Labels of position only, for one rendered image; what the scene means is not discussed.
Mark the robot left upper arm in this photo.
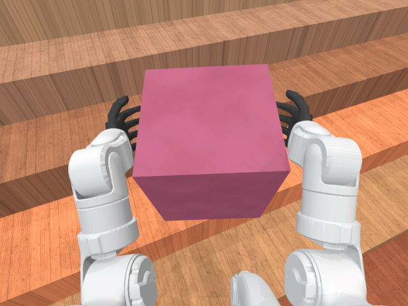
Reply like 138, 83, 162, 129
68, 254, 157, 306

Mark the robot right forearm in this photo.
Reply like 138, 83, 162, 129
288, 120, 367, 296

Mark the robot right thigh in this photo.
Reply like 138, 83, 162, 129
230, 272, 281, 306

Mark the robot left hand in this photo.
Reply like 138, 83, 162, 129
105, 96, 141, 151

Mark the robot right upper arm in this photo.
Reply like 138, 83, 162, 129
284, 249, 385, 306

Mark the robot right hand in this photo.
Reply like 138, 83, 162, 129
276, 90, 312, 148

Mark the robot left forearm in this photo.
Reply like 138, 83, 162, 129
68, 128, 140, 302

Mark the carton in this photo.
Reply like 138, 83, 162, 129
132, 64, 291, 221

